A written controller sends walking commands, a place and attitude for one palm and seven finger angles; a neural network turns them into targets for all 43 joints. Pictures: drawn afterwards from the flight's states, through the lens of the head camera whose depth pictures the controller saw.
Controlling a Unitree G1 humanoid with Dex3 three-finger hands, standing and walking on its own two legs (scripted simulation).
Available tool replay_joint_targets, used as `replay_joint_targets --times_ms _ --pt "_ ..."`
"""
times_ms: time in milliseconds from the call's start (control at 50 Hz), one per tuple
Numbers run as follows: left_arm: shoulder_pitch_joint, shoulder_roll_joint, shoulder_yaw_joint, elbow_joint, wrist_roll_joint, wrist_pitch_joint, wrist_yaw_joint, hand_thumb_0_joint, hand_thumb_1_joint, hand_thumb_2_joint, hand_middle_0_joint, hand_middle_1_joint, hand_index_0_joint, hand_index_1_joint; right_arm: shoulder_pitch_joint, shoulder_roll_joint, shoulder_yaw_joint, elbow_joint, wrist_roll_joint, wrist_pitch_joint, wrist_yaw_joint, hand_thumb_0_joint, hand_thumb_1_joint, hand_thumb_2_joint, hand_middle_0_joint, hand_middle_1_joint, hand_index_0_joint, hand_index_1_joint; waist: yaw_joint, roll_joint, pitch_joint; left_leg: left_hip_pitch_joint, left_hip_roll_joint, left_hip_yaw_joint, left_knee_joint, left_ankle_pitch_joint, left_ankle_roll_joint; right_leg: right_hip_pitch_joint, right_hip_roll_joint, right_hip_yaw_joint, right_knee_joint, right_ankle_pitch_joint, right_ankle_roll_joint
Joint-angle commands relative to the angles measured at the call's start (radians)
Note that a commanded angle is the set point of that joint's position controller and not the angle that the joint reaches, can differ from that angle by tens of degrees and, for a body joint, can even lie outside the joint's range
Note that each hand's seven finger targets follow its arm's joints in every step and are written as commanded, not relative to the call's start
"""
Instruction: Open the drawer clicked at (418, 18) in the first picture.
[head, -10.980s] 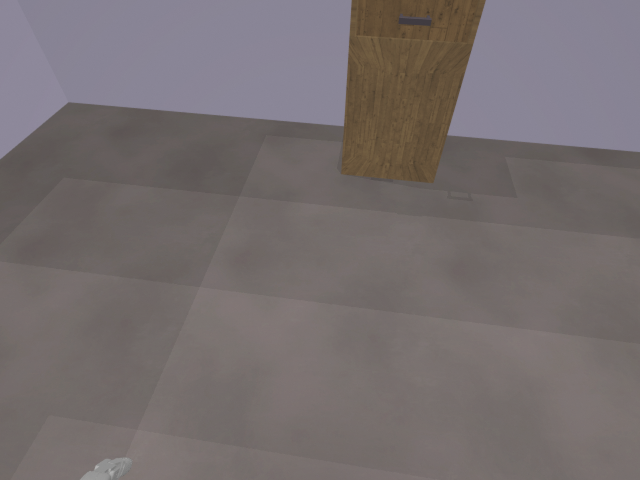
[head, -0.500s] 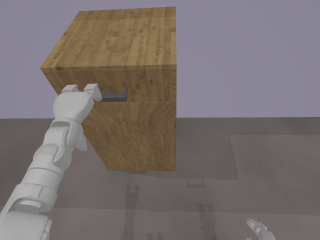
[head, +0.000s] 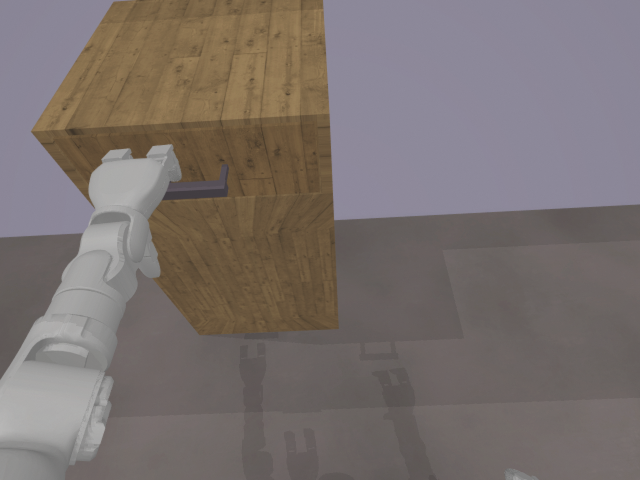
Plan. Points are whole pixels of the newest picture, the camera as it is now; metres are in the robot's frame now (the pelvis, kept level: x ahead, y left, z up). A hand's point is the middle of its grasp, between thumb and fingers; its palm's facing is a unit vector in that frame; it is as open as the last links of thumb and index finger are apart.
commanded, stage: move the hooked fingers above the handle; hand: left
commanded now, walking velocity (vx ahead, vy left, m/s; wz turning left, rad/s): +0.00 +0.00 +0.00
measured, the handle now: (194, 181) +0.57 +0.24 +0.00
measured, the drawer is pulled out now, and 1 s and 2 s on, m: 0.00 0.00 0.00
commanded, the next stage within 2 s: none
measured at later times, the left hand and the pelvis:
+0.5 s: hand (168, 194) +0.49 +0.24 +0.05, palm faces -0.11 +0.01 -0.99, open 13.8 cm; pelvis +0.00 +0.01 -0.01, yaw -1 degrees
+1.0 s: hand (163, 194) +0.50 +0.26 +0.04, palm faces -0.14 +0.02 -0.99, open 13.8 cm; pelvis -0.01 +0.01 -0.02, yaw -1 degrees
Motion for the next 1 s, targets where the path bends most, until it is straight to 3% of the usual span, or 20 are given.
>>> replay_joint_targets --times_ms 0,20,60,160,260,300,360,400,460,540,560,600,640,660,700,740,820,840,900,980 --pt "-0.434 0.194 0.033 -0.168 -0.015 -0.063 -0.025 0.000 -0.500 0.300 -0.300 -1.200 -0.300 -1.200 0.066 -0.150 -0.055 -0.102 -0.007 -0.022 -0.025 0.000 -0.900 -0.900 0.200 0.300 0.200 0.300 -0.050 -0.127 -0.358 0.062 -0.038 0.023 -0.021 0.313 0.041 0.263 0.041 -0.022 -0.033 0.292 -0.035" --pt "-0.470 0.173 0.007 -0.168 -0.014 -0.083 -0.028 0.000 -0.500 0.300 -0.300 -1.200 -0.300 -1.200 0.075 -0.149 -0.055 -0.099 -0.008 -0.024 -0.027 0.000 -0.900 -0.900 0.200 0.300 0.200 0.300 -0.062 -0.114 -0.336 0.059 -0.038 0.022 -0.018 0.285 0.042 0.229 0.039 -0.018 -0.034 0.263 -0.033" --pt "-0.497 0.242 0.066 -0.158 0.004 -0.122 -0.014 0.000 -0.500 0.300 -0.300 -1.200 -0.300 -1.200 0.099 -0.151 -0.056 -0.088 -0.012 -0.023 -0.030 0.000 -0.900 -0.900 0.200 0.300 0.200 0.300 -0.057 -0.097 -0.329 0.046 -0.037 0.013 -0.008 0.278 0.040 0.196 0.042 -0.019 -0.019 0.237 -0.038" --pt "-0.580 0.344 0.168 -0.172 0.034 -0.168 0.097 0.000 -0.500 0.300 -0.300 -1.200 -0.300 -1.200 0.141 -0.140 -0.062 -0.072 -0.030 -0.026 -0.016 0.000 -0.900 -0.900 0.200 0.300 0.200 0.300 -0.036 0.007 -0.464 0.032 -0.041 0.009 0.046 0.380 0.029 0.195 0.046 -0.014 0.050 0.311 -0.048" --pt "-0.570 0.325 0.152 -0.011 0.050 -0.048 0.171 0.000 -0.500 0.300 -0.300 -1.200 -0.300 -1.200 0.159 -0.155 -0.063 -0.044 -0.040 -0.020 0.018 0.000 -0.900 -0.900 0.200 0.300 0.200 0.300 -0.048 0.014 -0.469 -0.017 -0.034 0.017 0.069 0.424 0.017 0.158 0.053 -0.034 0.075 0.331 -0.045" --pt "-0.594 0.300 0.122 0.035 0.049 -0.002 0.156 0.000 -0.500 0.300 -0.300 -1.200 -0.300 -1.200 0.172 -0.163 -0.067 -0.042 -0.038 -0.014 0.023 0.000 -0.900 -0.900 0.200 0.300 0.200 0.300 -0.066 -0.018 -0.509 -0.009 -0.031 0.016 0.074 0.459 0.018 0.174 0.058 -0.037 0.071 0.359 -0.042" --pt "-0.651 0.242 0.048 0.068 0.033 0.022 0.096 0.000 -0.500 0.300 -0.300 -1.200 -0.300 -1.200 0.202 -0.173 -0.074 -0.032 -0.028 -0.009 0.020 0.000 -0.900 -0.900 0.200 0.300 0.200 0.300 -0.102 -0.042 -0.497 0.021 -0.019 0.014 0.064 0.420 0.024 0.154 0.058 -0.031 0.039 0.332 -0.033" --pt "-0.691 0.234 0.031 0.062 0.017 -0.004 0.047 0.000 -0.500 0.300 -0.300 -1.200 -0.300 -1.200 0.214 -0.179 -0.075 -0.031 -0.025 -0.007 0.007 0.000 -0.900 -0.900 0.200 0.300 0.200 0.300 -0.131 -0.092 -0.488 0.026 -0.017 0.006 0.063 0.396 0.033 0.152 0.060 -0.025 0.021 0.322 -0.030" --pt "-0.752 0.240 0.022 0.014 0.021 -0.082 0.006 0.000 -0.500 0.300 -0.300 -1.200 -0.300 -1.200 0.234 -0.177 -0.076 -0.021 -0.030 -0.013 -0.008 0.000 -0.900 -0.900 0.200 0.300 0.200 0.300 -0.137 -0.035 -0.468 0.048 -0.017 -0.009 0.064 0.357 0.034 0.091 0.059 -0.019 0.021 0.257 -0.034" --pt "-0.809 0.313 0.081 0.008 0.051 -0.161 0.051 0.000 -0.500 0.300 -0.300 -1.200 -0.300 -1.200 0.262 -0.175 -0.069 -0.003 -0.044 -0.020 -0.008 0.000 -0.900 -0.900 0.200 0.300 0.200 0.300 -0.134 0.049 -0.443 0.037 -0.013 -0.032 0.092 0.372 0.018 -0.013 0.065 -0.030 0.058 0.196 -0.048" --pt "-0.780 0.336 0.113 0.017 0.053 -0.163 0.074 0.000 -0.500 0.300 -0.300 -1.200 -0.300 -1.200 0.261 -0.175 -0.066 -0.007 -0.049 -0.019 -0.003 0.000 -0.900 -0.900 0.200 0.300 0.200 0.300 -0.118 0.066 -0.455 0.022 -0.015 -0.028 0.100 0.381 0.017 -0.011 0.064 -0.031 0.071 0.197 -0.050" --pt "-0.749 0.448 0.211 0.038 0.056 -0.142 0.124 0.000 -0.500 0.300 -0.300 -1.200 -0.300 -1.200 0.247 -0.186 -0.055 -0.007 -0.060 -0.012 0.009 0.000 -0.900 -0.900 0.200 0.300 0.200 0.300 -0.079 0.077 -0.503 -0.030 -0.021 -0.021 0.115 0.425 0.011 0.033 0.064 -0.034 0.106 0.241 -0.053" --pt "-0.734 0.404 0.176 0.090 0.065 -0.084 0.164 0.000 -0.500 0.300 -0.300 -1.200 -0.300 -1.200 0.247 -0.179 -0.050 -0.015 -0.063 -0.007 0.023 0.000 -0.900 -0.900 0.200 0.300 0.200 0.300 -0.089 0.070 -0.499 -0.066 -0.018 -0.012 0.126 0.446 0.010 0.032 0.064 -0.044 0.122 0.269 -0.048" --pt "-0.695 0.405 0.179 0.124 0.070 -0.049 0.175 0.000 -0.500 0.300 -0.300 -1.200 -0.300 -1.200 0.244 -0.181 -0.050 -0.016 -0.063 -0.006 0.031 0.000 -0.900 -0.900 0.200 0.300 0.200 0.300 -0.077 0.065 -0.498 -0.086 -0.018 -0.002 0.128 0.455 0.009 0.048 0.063 -0.046 0.125 0.285 -0.047" --pt "-0.642 0.398 0.176 0.166 0.071 0.011 0.176 0.000 -0.500 0.300 -0.300 -1.200 -0.300 -1.200 0.240 -0.189 -0.053 -0.023 -0.060 0.003 0.041 0.000 -0.900 -0.900 0.200 0.300 0.200 0.300 -0.071 0.018 -0.556 -0.083 -0.015 0.006 0.135 0.497 0.010 0.098 0.066 -0.043 0.126 0.337 -0.043" --pt "-0.640 0.437 0.184 0.153 0.067 0.046 0.164 0.000 -0.500 0.300 -0.300 -1.200 -0.300 -1.200 0.234 -0.198 -0.050 -0.033 -0.051 0.016 0.042 0.000 -0.900 -0.900 0.200 0.300 0.200 0.300 -0.069 -0.037 -0.560 -0.117 -0.016 0.018 0.121 0.434 0.019 0.144 0.062 -0.035 0.112 0.344 -0.034" --pt "-0.647 0.446 0.157 0.188 0.046 0.083 0.119 0.000 -0.500 0.300 -0.300 -1.200 -0.300 -1.200 0.206 -0.203 -0.040 -0.039 -0.030 0.028 0.022 0.000 -0.900 -0.900 0.200 0.300 0.200 0.300 -0.090 -0.119 -0.478 -0.176 -0.024 0.034 0.076 0.262 0.037 0.186 0.053 -0.018 0.063 0.275 -0.020" --pt "-0.675 0.447 0.146 0.172 0.040 0.073 0.097 0.000 -0.500 0.300 -0.300 -1.200 -0.300 -1.200 0.206 -0.204 -0.039 -0.042 -0.024 0.025 0.012 0.000 -0.900 -0.900 0.200 0.300 0.200 0.300 -0.104 -0.139 -0.467 -0.175 -0.025 0.033 0.070 0.224 0.042 0.183 0.052 -0.012 0.049 0.249 -0.016" --pt "-0.764 0.430 0.115 0.067 0.036 -0.014 0.034 0.000 -0.500 0.300 -0.300 -1.200 -0.300 -1.200 0.225 -0.197 -0.048 -0.052 -0.018 0.007 -0.013 0.000 -0.900 -0.900 0.200 0.300 0.200 0.300 -0.132 -0.087 -0.502 -0.102 -0.021 0.025 0.071 0.222 0.050 0.168 0.049 0.002 0.033 0.238 -0.017" --pt "-0.828 0.303 0.020 -0.010 0.046 -0.143 0.002 0.000 -0.500 0.300 -0.300 -1.200 -0.300 -1.200 0.273 -0.178 -0.066 -0.028 -0.028 -0.024 -0.030 0.000 -0.900 -0.900 0.200 0.300 0.200 0.300 -0.168 0.035 -0.499 0.030 -0.011 -0.012 0.097 0.257 0.038 0.000 0.059 -0.012 0.036 0.158 -0.029"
